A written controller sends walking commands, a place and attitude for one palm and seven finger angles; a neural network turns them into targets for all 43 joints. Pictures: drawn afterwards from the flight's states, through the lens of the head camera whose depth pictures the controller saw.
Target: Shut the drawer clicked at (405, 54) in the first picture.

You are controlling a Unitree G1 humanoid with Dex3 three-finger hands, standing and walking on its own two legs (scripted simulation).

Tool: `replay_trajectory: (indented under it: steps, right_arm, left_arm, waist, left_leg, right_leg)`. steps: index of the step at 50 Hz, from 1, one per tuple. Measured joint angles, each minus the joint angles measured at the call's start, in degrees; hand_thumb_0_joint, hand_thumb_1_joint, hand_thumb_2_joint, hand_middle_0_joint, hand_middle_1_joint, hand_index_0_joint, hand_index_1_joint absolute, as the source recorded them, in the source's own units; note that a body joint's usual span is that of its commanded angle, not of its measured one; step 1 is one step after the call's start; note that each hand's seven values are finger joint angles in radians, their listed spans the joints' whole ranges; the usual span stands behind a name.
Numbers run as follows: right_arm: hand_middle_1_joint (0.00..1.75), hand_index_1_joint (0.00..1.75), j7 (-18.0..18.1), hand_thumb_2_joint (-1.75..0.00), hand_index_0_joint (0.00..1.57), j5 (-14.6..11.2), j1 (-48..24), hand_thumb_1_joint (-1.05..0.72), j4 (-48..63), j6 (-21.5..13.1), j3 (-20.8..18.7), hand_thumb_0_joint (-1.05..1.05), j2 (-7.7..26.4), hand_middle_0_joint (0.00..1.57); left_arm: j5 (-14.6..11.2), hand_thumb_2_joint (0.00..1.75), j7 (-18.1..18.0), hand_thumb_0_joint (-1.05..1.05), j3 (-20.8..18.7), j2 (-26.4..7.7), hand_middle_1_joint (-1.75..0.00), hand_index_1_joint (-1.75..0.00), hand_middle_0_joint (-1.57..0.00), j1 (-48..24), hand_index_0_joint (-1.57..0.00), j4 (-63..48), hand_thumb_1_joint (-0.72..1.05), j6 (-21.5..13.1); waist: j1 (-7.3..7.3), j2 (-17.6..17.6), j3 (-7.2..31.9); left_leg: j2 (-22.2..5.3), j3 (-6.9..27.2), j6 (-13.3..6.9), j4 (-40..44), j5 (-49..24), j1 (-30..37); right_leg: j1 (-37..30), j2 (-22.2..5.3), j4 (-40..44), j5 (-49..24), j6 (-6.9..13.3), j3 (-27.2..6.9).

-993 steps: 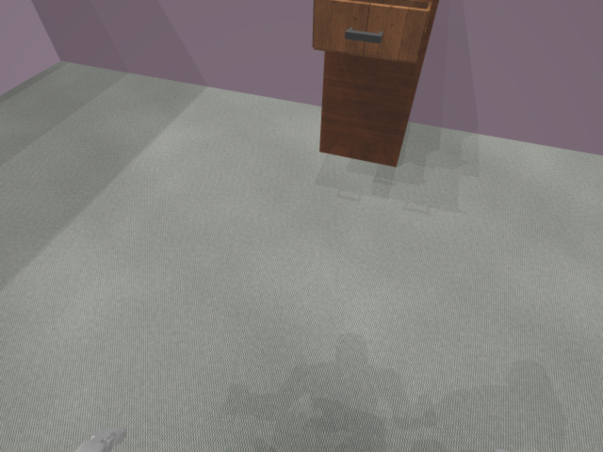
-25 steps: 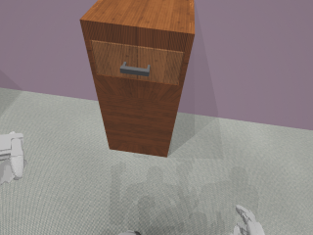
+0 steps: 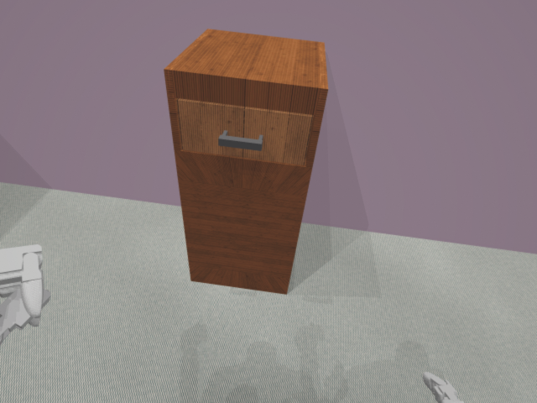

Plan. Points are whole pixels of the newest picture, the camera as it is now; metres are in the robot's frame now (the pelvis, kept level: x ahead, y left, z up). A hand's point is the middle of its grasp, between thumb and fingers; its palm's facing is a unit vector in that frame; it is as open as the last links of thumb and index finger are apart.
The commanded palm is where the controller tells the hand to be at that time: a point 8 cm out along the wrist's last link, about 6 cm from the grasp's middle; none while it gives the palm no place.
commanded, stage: stop stepping back and stand still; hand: left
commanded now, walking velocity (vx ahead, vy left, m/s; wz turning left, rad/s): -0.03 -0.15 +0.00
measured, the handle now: (241, 139) +0.80 +0.11 +0.01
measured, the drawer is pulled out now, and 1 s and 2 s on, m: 0.00 0.00 0.00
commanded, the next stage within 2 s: let the arm hang, fingers relaxed in 0.70 s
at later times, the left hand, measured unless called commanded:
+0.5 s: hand (7, 319) +0.15 +0.28 +0.17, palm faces +0.41 -0.84 -0.35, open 3.3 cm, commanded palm +0.10 +0.31 +0.20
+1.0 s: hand out of the picture +0.12 +0.24 -0.09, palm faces +0.07 -0.95 -0.31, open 3.1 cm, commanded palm none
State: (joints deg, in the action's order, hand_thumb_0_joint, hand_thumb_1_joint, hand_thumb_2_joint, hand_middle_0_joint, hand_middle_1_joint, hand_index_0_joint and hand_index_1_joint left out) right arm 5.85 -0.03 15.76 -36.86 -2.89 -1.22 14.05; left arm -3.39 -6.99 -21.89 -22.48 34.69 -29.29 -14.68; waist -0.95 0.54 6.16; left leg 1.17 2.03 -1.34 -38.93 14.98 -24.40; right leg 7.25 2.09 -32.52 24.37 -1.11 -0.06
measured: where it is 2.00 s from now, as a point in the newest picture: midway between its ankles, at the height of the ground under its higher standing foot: outside the picture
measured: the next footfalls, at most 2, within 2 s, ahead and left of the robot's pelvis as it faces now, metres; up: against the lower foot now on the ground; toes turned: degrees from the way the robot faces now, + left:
right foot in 0.30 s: +0.00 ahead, -0.08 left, +0.00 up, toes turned -5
left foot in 0.48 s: +0.03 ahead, +0.13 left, +0.00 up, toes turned +0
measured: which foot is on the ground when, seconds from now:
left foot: down 0.00-0.32, up 0.34-0.46, down 0.48-1.00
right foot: down 0.00-0.02, up 0.04-0.28, down 0.30-1.00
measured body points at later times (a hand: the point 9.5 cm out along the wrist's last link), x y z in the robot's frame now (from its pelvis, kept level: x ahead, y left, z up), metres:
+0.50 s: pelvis -0.04 +0.03 +0.01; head -0.07 +0.05 +0.45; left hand +0.12 +0.32 +0.19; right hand +0.09 -0.22 -0.08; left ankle +0.02 +0.13 -0.72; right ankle -0.09 -0.08 -0.72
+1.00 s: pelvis -0.03 +0.03 +0.00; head -0.02 +0.01 +0.45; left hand +0.11 +0.29 -0.07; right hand +0.09 -0.22 -0.13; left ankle -0.01 +0.13 -0.72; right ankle -0.04 -0.08 -0.72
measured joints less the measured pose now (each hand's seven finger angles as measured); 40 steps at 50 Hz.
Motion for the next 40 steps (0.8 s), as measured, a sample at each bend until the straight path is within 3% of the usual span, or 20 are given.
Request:
replay_trajectory:
  steps: [3,7,12,15,18,21,24,27,31,34,36,37,40]
  right_arm:
    - [0.3,0.29,0.1,-0.9,0.2,0.1,-1.6,-0.91,-0.2,-2.2,1.2,0.01,-1.2,0.2]
    - [0.3,0.29,-1.8,-0.9,0.2,1.1,-3.0,-0.91,1.8,-5.2,2.9,0.01,-4.4,0.2]
    - [0.3,0.3,-3.8,-0.9,0.2,1.7,-1.8,-0.91,4.0,-5.6,4.4,0.01,-6.9,0.2]
    - [0.3,0.3,-3.2,-0.9,0.2,1.9,-2.0,-0.9,4.6,-3.7,4.4,0.01,-6.9,0.2]
    - [0.3,0.3,-2.2,-0.9,0.2,1.8,-3.5,-0.9,2.7,-1.2,3.5,0.01,-5.0,0.2]
    - [0.3,0.3,-1.8,-0.9,0.2,0.9,-2.2,-0.9,-0.2,0.0,2.7,0.01,-3.4,0.2]
    - [0.3,0.3,-1.0,-0.9,0.2,0.3,0.4,-0.91,-1.1,-0.4,2.1,0.01,-1.7,0.2]
    - [0.3,0.3,-0.3,-0.9,0.2,0.2,0.1,-0.91,-1.9,-1.3,1.6,0.01,-1.1,0.2]
    - [0.3,0.29,-1.0,-0.9,0.2,1.0,-1.2,-0.91,-0.4,-4.3,2.1,0.02,-3.1,0.2]
    - [0.3,0.29,-2.3,-0.9,0.2,1.0,-1.4,-0.91,1.4,-5.6,2.9,0.01,-4.5,0.2]
    - [0.3,0.3,-2.9,-0.9,0.2,0.8,-1.5,-0.91,2.5,-5.4,3.3,0.01,-5.0,0.2]
    - [0.3,0.3,-3.1,-0.9,0.2,0.7,-1.6,-0.91,2.7,-4.9,3.3,0.01,-4.9,0.2]
    - [0.3,0.3,-3.3,-0.9,0.2,0.4,-1.8,-0.91,2.0,-3.2,2.7,0.01,-4.0,0.2]
  left_arm:
    - [0.5,0.9,-0.6,0.01,0.2,1.8,-1.6,-1.6,-1.41,-4.8,-1.41,3.0,0.89,1.4]
    - [1.1,0.9,-0.8,0.02,0.5,0.8,-1.6,-1.6,-1.41,-4.9,-1.41,-1.9,0.9,2.3]
    - [0.7,0.9,-0.4,0.02,0.8,-2.4,-1.6,-1.6,-1.41,4.1,-1.4,-11.4,0.9,1.8]
    - [0.2,0.9,-0.5,0.02,-0.5,-4.4,-1.6,-1.6,-1.41,7.9,-1.4,-11.5,0.89,2.5]
    - [-0.4,0.9,-0.5,0.01,-0.1,-3.6,-1.6,-1.6,-1.41,6.7,-1.4,-8.2,0.89,4.4]
    - [-0.3,0.9,-1.0,0.01,0.1,-1.7,-1.6,-1.6,-1.41,4.1,-1.41,-4.2,0.89,5.3]
    - [0.2,0.9,-1.7,0.01,1.1,1.3,-1.6,-1.6,-1.41,0.6,-1.41,-0.8,0.89,5.8]
    - [0.8,0.9,-2.1,0.02,2.3,4.1,-1.6,-1.6,-1.41,-3.2,-1.41,1.4,0.89,6.2]
    - [1.6,0.9,-1.8,0.02,1.9,2.6,-1.6,-1.6,-1.41,-4.3,-1.4,-1.2,0.9,5.3]
    - [1.5,0.9,-1.8,0.02,0.5,-0.4,-1.6,-1.6,-1.41,-1.7,-1.4,-5.7,0.9,3.5]
    - [1.5,0.9,-1.7,0.02,-1.1,-2.2,-1.6,-1.6,-1.41,1.5,-1.4,-7.8,0.9,1.9]
    - [1.4,0.9,-1.5,0.02,-1.4,-2.5,-1.6,-1.6,-1.41,2.7,-1.4,-8.0,0.9,1.3]
    - [0.8,0.9,-1.0,0.02,-1.0,-1.9,-1.6,-1.6,-1.41,5.3,-1.4,-6.3,0.89,0.7]
  waist:
    - [0.99,-2.3,-4.1]
    - [0.39,-3.2,-8.4]
    - [-0.47,-2.2,-7.1]
    - [-0.41,-2.3,-5.2]
    - [0.95,0.1,-5.2]
    - [1.8,0.3,-3.3]
    - [1.01,0.0,-1.8]
    - [1.04,-2.1,-3.6]
    - [-0.12,-3.8,-6.7]
    - [-0.8,-3.4,-8.1]
    - [-0.95,-2.8,-8.3]
    - [-1.09,-1.8,-8.4]
    - [-0.72,1.1,-7.4]
  left_leg:
    - [1.1,-2.0,-2.8,4.9,-5.2,1.2]
    - [0.2,-2.1,-2.0,14.9,-10.8,3.3]
    - [-1.2,-2.3,-0.9,21.7,-14.0,4.7]
    - [0.3,-3.8,0.2,19.3,-11.6,2.6]
    - [-0.1,-4.1,1.7,5.4,-2.4,-1.9]
    - [-0.8,-3.4,1.4,-3.8,1.3,-1.6]
    - [-3.0,-3.4,0.3,2.3,1.4,4.0]
    - [-1.3,-4.7,-1.1,2.0,0.3,5.0]
    - [-0.5,-5.3,-1.1,6.4,-2.1,6.5]
    - [-1.0,-4.7,-0.5,9.5,-4.2,7.0]
    - [-1.3,-4.8,0.0,9.1,-4.0,6.3]
    - [-1.8,-4.4,0.3,8.3,-3.5,5.8]
    - [-2.4,-3.0,1.0,5.8,-0.6,4.5]
  right_leg:
    - [2.6,-0.7,-1.6,-0.7,0.8,-2.4]
    - [7.9,1.6,-7.7,2.2,1.7,-2.4]
    - [4.8,2.3,1.3,2.1,2.4,2.5]
    - [0.4,1.4,9.6,1.4,3.8,3.8]
    - [1.2,1.0,9.1,-8.6,4.8,3.7]
    - [1.1,0.1,6.0,-7.1,3.4,3.5]
    - [1.4,-0.7,1.6,-3.0,2.3,5.0]
    - [2.6,-2.5,-3.4,-0.5,1.6,3.5]
    - [7.9,-1.7,-11.1,1.9,1.7,0.8]
    - [7.9,-1.6,-4.7,-0.3,1.7,2.1]
    - [6.5,-1.7,1.7,-5.8,2.1,2.9]
    - [6.2,-1.2,2.8,-9.0,2.5,3.4]
    - [5.9,-0.1,3.9,-9.1,3.3,4.0]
